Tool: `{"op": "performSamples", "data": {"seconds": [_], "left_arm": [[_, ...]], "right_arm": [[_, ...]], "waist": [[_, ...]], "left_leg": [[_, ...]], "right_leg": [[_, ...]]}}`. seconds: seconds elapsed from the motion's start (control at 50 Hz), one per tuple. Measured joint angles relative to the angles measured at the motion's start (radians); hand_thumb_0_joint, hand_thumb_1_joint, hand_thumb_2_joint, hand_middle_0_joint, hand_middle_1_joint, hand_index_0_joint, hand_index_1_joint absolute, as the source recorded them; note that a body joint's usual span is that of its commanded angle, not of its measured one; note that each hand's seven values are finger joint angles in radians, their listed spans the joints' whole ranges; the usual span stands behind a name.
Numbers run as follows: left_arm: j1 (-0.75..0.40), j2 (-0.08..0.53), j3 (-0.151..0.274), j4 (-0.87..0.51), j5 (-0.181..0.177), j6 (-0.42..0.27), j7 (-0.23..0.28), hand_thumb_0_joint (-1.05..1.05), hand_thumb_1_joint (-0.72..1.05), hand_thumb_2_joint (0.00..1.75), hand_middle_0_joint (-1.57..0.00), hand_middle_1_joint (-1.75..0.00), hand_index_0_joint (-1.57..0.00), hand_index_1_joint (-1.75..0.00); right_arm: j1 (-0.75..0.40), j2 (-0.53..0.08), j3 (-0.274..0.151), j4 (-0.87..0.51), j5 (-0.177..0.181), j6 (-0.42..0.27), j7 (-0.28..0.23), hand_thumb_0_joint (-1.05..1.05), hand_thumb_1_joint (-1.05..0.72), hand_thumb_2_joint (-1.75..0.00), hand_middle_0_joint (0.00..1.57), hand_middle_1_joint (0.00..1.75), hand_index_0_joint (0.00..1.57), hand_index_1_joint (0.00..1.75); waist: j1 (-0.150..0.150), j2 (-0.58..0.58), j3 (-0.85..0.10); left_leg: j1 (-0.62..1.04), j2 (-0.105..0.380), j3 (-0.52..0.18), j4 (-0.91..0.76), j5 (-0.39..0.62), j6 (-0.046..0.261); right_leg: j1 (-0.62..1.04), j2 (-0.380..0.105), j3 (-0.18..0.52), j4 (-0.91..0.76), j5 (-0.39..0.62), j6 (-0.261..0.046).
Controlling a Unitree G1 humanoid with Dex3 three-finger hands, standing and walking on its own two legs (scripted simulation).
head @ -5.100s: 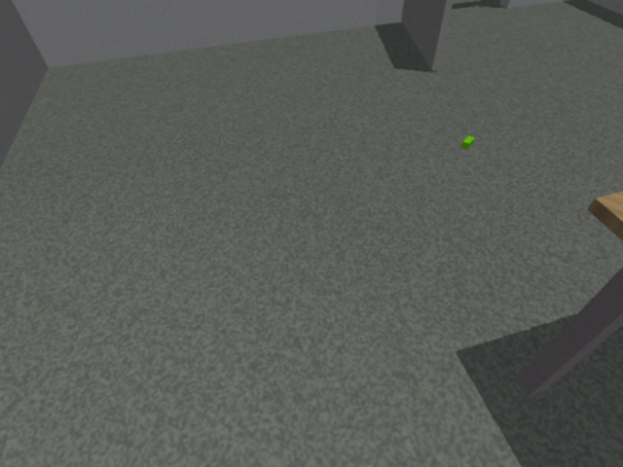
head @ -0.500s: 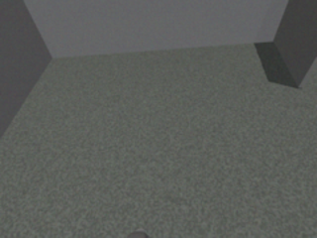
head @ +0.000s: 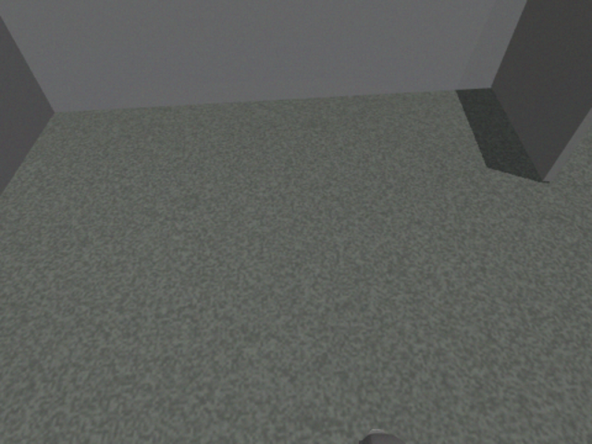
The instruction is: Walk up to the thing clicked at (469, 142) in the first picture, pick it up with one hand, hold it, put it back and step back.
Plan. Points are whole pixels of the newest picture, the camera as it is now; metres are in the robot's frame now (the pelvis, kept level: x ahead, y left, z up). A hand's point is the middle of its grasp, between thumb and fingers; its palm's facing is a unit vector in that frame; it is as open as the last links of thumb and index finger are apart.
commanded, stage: walk up
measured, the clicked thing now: out of the picture +0.54 -1.10 -0.75
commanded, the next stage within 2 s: stand in 1.44 s
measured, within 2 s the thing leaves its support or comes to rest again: neither
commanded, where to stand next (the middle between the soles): +0.23 -0.01 m, yaw +0 degrees
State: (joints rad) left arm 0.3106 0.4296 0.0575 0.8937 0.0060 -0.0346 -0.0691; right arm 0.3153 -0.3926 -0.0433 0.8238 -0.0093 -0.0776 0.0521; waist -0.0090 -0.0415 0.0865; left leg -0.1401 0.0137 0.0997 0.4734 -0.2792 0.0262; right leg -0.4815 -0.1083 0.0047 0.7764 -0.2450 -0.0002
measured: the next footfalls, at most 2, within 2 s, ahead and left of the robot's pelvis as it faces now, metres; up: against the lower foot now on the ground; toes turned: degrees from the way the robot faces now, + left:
right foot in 0.10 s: +0.18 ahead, -0.14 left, +0.00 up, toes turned -2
left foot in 0.52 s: +0.26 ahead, +0.13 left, +0.00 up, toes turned +3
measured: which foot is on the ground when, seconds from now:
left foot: down 0.00-0.12, up 0.14-0.50, down 0.52-1.00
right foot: up 0.00-0.08, down 0.10-1.00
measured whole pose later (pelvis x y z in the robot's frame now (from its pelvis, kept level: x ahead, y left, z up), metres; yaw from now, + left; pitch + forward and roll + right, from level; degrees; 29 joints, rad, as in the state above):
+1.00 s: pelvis +0.15 +0.00 +0.00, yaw +0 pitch -3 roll -1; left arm 0.21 0.37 0.00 1.09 0.00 -0.02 -0.01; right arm 0.09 -0.36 0.00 1.04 0.00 -0.01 0.03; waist 0.02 0.03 0.06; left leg -0.30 0.06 0.04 0.54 -0.18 -0.01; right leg -0.18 -0.02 -0.02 0.55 -0.31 0.02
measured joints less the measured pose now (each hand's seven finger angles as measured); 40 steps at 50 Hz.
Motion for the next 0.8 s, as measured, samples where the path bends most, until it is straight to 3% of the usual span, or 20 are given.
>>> {"op": "performSamples", "data": {"seconds": [0.1, 0.14, 0.2, 0.26, 0.36, 0.44, 0.52, 0.54, 0.56, 0.64, 0.74, 0.8], "left_arm": [[-0.006, -0.006, 0.005, 0.004, 0.004, -0.029, 0.002, 0.00, 0.91, 0.90, -0.20, -0.30, -0.20, -0.30], [-0.018, -0.023, 0.009, 0.000, 0.008, -0.049, 0.015, 0.00, 0.91, 0.90, -0.20, -0.30, -0.20, -0.30], [-0.018, -0.035, 0.000, -0.021, 0.000, -0.059, 0.025, 0.00, 0.91, 0.90, -0.20, -0.30, -0.20, -0.30], [-0.001, -0.050, -0.013, -0.032, -0.009, -0.060, 0.033, 0.00, 0.91, 0.90, -0.20, -0.30, -0.20, -0.30], [0.032, -0.047, -0.023, -0.036, -0.005, -0.057, 0.039, 0.00, 0.91, 0.90, -0.20, -0.30, -0.21, -0.30], [0.030, -0.031, -0.026, -0.037, 0.003, -0.041, 0.048, 0.00, 0.90, 0.90, -0.20, -0.30, -0.21, -0.30], [0.005, -0.019, -0.035, -0.029, -0.004, -0.019, 0.057, 0.00, 0.90, 0.90, -0.20, -0.30, -0.21, -0.30], [-0.009, -0.014, -0.036, -0.022, -0.007, -0.010, 0.060, 0.00, 0.90, 0.90, -0.20, -0.30, -0.21, -0.30], [-0.029, -0.011, -0.035, -0.013, -0.012, 0.001, 0.064, 0.00, 0.91, 0.90, -0.20, -0.30, -0.20, -0.30], [-0.072, -0.016, -0.044, 0.018, -0.021, 0.025, 0.074, 0.00, 0.91, 0.90, -0.20, -0.30, -0.20, -0.30], [-0.092, -0.030, -0.046, 0.070, -0.020, 0.023, 0.068, 0.00, 0.91, 0.90, -0.20, -0.30, -0.20, -0.30], [-0.100, -0.054, -0.045, 0.113, -0.007, 0.018, 0.071, 0.00, 0.91, 0.90, -0.20, -0.30, -0.20, -0.30]], "right_arm": [[0.031, -0.032, -0.010, 0.006, 0.001, 0.023, 0.001, 0.01, -0.90, -0.90, 0.21, 0.30, 0.21, 0.30], [0.027, -0.043, -0.015, 0.020, 0.003, 0.037, -0.005, 0.01, -0.90, -0.90, 0.21, 0.30, 0.21, 0.30], [0.014, -0.037, -0.005, 0.042, 0.001, 0.058, -0.010, 0.01, -0.90, -0.90, 0.21, 0.30, 0.20, 0.29], [-0.006, -0.041, -0.003, 0.048, 0.007, 0.061, -0.006, 0.01, -0.90, -0.90, 0.21, 0.30, 0.20, 0.29], [-0.034, -0.041, -0.014, 0.037, 0.001, 0.064, 0.008, 0.01, -0.90, -0.90, 0.21, 0.30, 0.20, 0.29], [-0.056, -0.030, -0.017, 0.049, -0.004, 0.068, 0.003, 0.01, -0.90, -0.90, 0.21, 0.30, 0.20, 0.29], [-0.076, -0.023, -0.016, 0.072, -0.003, 0.058, -0.010, 0.01, -0.90, -0.90, 0.21, 0.30, 0.20, 0.29], [-0.086, -0.012, -0.017, 0.081, -0.005, 0.054, -0.017, 0.01, -0.90, -0.90, 0.21, 0.30, 0.20, 0.29], [-0.097, 0.001, -0.014, 0.087, -0.009, 0.052, -0.022, 0.01, -0.90, -0.90, 0.21, 0.30, 0.20, 0.29], [-0.136, 0.038, 0.015, 0.089, -0.005, 0.049, -0.025, 0.01, -0.90, -0.90, 0.21, 0.30, 0.21, 0.29], [-0.178, 0.047, 0.033, 0.094, -0.006, 0.054, -0.029, 0.01, -0.90, -0.90, 0.21, 0.30, 0.21, 0.30], [-0.203, 0.032, 0.030, 0.109, 0.002, 0.068, -0.032, 0.01, -0.90, -0.90, 0.21, 0.30, 0.21, 0.30]], "waist": [[-0.009, 0.043, -0.012], [-0.006, 0.098, 0.004], [0.017, 0.098, 0.007], [0.030, 0.108, 0.005], [0.036, 0.115, 0.006], [0.040, 0.097, 0.014], [0.042, 0.074, 0.016], [0.037, 0.051, 0.021], [0.037, 0.025, 0.030], [0.030, -0.010, 0.041], [0.022, -0.011, 0.023], [0.016, 0.046, 0.025]], "left_leg": [[0.005, 0.019, 0.000, 0.098, -0.107, -0.029], [-0.041, 0.055, -0.043, 0.258, -0.170, -0.002], [-0.154, 0.004, -0.078, 0.518, -0.209, 0.006], [-0.254, 0.000, -0.092, 0.596, -0.154, 0.003], [-0.341, 0.043, -0.124, 0.483, -0.050, -0.020], [-0.334, 0.065, -0.110, 0.311, 0.015, -0.037], [-0.245, 0.049, -0.088, 0.149, 0.117, -0.025], [-0.236, 0.031, -0.082, 0.145, 0.086, -0.029], [-0.239, 0.017, -0.073, 0.160, 0.073, -0.028], [-0.240, 0.021, -0.061, 0.178, 0.062, -0.016], [-0.245, 0.026, -0.047, 0.175, 0.060, -0.016], [-0.243, 0.050, -0.069, 0.197, 0.047, -0.023]], "right_leg": [[0.098, 0.031, -0.027, -0.190, 0.076, -0.009], [0.113, 0.067, -0.057, -0.155, 0.051, -0.009], [0.142, 0.059, -0.053, -0.143, 0.010, -0.020], [0.200, 0.058, -0.053, -0.212, 0.023, -0.021], [0.269, 0.071, -0.059, -0.280, 0.024, -0.020], [0.280, 0.071, -0.067, -0.256, -0.013, -0.009], [0.242, 0.063, -0.069, -0.138, -0.096, 0.015], [0.227, 0.045, -0.065, -0.094, -0.123, 0.020], [0.211, 0.033, -0.047, -0.056, -0.140, 0.008], [0.164, 0.071, 0.000, 0.051, -0.283, -0.021], [0.191, 0.069, -0.008, -0.054, -0.211, -0.021], [0.237, 0.093, -0.029, -0.134, -0.090, 0.015]]}}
